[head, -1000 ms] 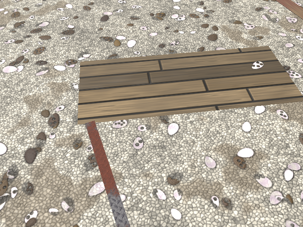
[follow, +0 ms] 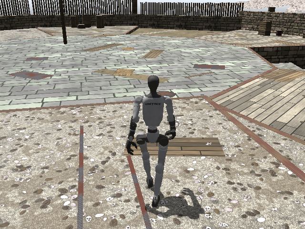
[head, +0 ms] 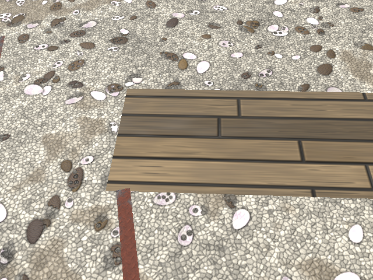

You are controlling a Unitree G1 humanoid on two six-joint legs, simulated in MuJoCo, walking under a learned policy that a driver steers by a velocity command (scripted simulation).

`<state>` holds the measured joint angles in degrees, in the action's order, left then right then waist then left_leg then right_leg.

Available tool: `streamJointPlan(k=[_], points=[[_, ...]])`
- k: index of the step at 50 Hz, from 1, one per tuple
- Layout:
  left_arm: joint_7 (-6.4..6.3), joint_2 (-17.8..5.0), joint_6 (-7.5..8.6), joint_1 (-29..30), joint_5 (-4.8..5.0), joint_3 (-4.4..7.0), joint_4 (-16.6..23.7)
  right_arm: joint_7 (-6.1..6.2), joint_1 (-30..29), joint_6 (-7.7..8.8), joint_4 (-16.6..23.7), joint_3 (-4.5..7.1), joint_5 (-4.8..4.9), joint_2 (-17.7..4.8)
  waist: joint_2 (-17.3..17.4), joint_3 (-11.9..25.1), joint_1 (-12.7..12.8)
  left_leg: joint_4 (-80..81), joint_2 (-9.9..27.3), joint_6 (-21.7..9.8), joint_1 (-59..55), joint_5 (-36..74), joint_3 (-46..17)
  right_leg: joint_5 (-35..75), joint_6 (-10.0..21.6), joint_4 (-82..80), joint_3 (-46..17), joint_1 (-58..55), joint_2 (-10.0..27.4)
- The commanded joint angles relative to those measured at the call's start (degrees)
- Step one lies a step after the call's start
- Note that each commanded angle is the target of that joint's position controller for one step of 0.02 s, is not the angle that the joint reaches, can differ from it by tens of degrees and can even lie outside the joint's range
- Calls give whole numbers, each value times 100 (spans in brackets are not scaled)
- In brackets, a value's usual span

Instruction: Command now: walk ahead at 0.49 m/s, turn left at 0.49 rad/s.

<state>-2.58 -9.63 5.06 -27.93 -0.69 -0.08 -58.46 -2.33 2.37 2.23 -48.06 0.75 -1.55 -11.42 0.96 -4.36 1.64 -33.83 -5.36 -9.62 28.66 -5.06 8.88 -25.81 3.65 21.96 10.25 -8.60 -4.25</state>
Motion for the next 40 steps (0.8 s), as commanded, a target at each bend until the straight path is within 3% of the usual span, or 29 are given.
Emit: streamJointPlan(k=[1, 2, 3, 4, 5, 6, 8, 11, 16, 22, 23, 25, 26, 27, 28, 29, 30, 31, 32, 33, 35, 37, 40], points=[[-4, -1277, 10, 752, 14, 291, 555, 125, 2744, -1, -508, 469, -49, -1235, -128, 1258, -1615, 716, 630, -817, -3255, -566, -1298, 5025, -180, 4651, 16, 2033, 1079], [73, -624, 83, 545, -173, 190, 809, 146, 2320, -26, -400, 493, 27, -1436, 948, 1334, -803, 307, 1855, -1163, -4129, 1336, -3393, -446, -160, 6425, -388, 3850, 143], [170, -756, 102, 344, -40, 198, 1045, 148, 2172, -61, -386, 564, 132, -1592, 894, 1821, -740, 1405, 2389, -2078, -4657, -565, -5008, -291, -167, 7014, -1387, 5104, 67], [220, -1067, 176, 826, -69, 222, 1115, 182, 1738, -68, -255, 509, 157, -1213, 52, 886, -642, 2052, 2300, -1759, -3780, -1746, -4640, 362, -96, 6388, -1515, 5408, 490], [257, -1149, 206, 1038, -48, 265, 1176, 189, 1421, -69, -222, 436, 131, -926, -327, 215, -372, 2351, 2097, -1445, -2777, -1644, -4207, 654, -104, 5799, -1422, 5149, 666], [240, -1076, 143, 1120, -104, 260, 1193, 191, 1302, -15, -235, 378, 96, -760, -680, -19, -106, 2385, 1829, -1197, -2167, -880, -3808, 725, -193, 5361, -1431, 4783, 824], [261, -838, -112, 975, -235, 199, 1183, 210, 1321, 128, -224, 359, 122, -844, -667, -20, 108, 2400, 1432, -974, -1432, 79, -3107, 755, -386, 4695, -1361, 4143, 990], [286, -770, -257, 1438, -224, 183, 1451, 203, 1638, 221, -295, 411, 147, -1098, -245, 38, 19, 2390, 1055, -757, -1238, 928, -2593, 1379, -567, 3863, -1115, 4147, 1031], [336, -859, -318, 2628, -175, 191, 1894, 220, 2439, 147, -372, 414, 162, -1079, 179, 153, -536, 2121, 928, -246, -2215, 1337, -2705, 2485, -650, 2679, -1068, 4858, 898], [439, -793, -224, 3549, -132, 88, 2231, 320, 2974, 161, -481, 346, 56, -986, 372, 72, -893, 1815, 1136, -236, -3276, 2211, -2707, 2476, -435, 1478, -873, 4887, 617], [446, -815, -193, 3565, -115, 87, 2268, 344, 2950, 174, -481, 347, 37, -1026, 412, 67, -857, 1760, 1232, -228, -3346, 2389, -2736, 2419, -349, 1287, -881, 4692, 573], [415, -960, -138, 3043, -92, 140, 2151, 374, 2625, 210, -424, 358, 32, -1154, 484, 161, -506, 1481, 1309, -64, -3186, 3085, -2652, 2114, -122, 840, -902, 3699, 419], [366, -1108, -106, 2497, -82, 211, 1974, 362, 2513, 235, -415, 369, 35, -1236, 495, 393, -268, 999, 1265, 28, -3129, 3829, -2585, 1873, -1, 719, -852, 2958, 239], [299, -1246, -52, 1639, -70, 286, 1706, 318, 2398, 260, -423, 366, 47, -1269, 313, 806, 152, 70, 1054, 133, -2967, 4016, -2356, 2034, 152, 367, -829, 1939, 204], [204, -1518, 8, 718, -172, 374, 1532, 272, 2352, 304, -322, 319, 82, -1110, 59, 1430, 525, -1206, 833, 208, -2094, 2723, -2224, 1619, 392, 408, -1586, 517, 976], [167, -2100, -20, 127, -313, 532, 1470, 251, 3068, 304, -257, 204, 302, -535, -1241, 2311, 368, -3287, -35, 494, -403, -603, -1573, 1245, 1123, 307, -4100, -1144, 2630], [254, -1824, -108, 261, -142, 535, 1348, 282, 3208, 277, -367, 274, 164, -959, -1191, 2191, 217, -3974, -141, 454, 353, -2384, -1593, 783, 1366, -429, -5407, -809, 2854], [287, -1394, -122, 869, -48, 451, 1438, 272, 2662, 243, -316, 303, 50, -1054, -594, 1097, 22, -4094, 201, 442, 629, -1836, -1641, 361, 1260, -620, -4640, 167, 2591], [321, -1067, -95, 1245, -44, 379, 1473, 225, 2183, 248, -201, 268, 8, -965, -192, 601, -20, -3808, 395, 449, 583, -1448, -1597, 704, 1122, -792, -3868, 885, 2303], [323, -943, -64, 1323, -69, 337, 1417, 184, 1987, 221, -138, 260, 1, -877, -248, 361, -121, -3536, 556, 454, 482, -1311, -1519, 1229, 966, -940, -3305, 1295, 2026], [322, -844, 13, 1163, -40, 292, 1208, 104, 2064, 110, -154, 222, -80, -726, -529, 316, -303, -3197, 685, 534, 165, -1218, -1377, 2071, 813, -1108, -2639, 1699, 1692], [351, -868, 100, 884, 9, 299, 1034, 59, 1998, 60, -131, 196, -99, -627, -565, 345, -353, -3027, 743, 591, 265, -1072, -1215, 2698, 854, -1205, -2328, 1691, 1613], [357, -925, 113, 570, 27, 312, 847, 21, 1240, 34, 120, 148, -99, -564, -521, 115, -259, -2490, 953, 707, 830, -478, -977, 2894, 870, -1476, -1980, 1627, 1514]])
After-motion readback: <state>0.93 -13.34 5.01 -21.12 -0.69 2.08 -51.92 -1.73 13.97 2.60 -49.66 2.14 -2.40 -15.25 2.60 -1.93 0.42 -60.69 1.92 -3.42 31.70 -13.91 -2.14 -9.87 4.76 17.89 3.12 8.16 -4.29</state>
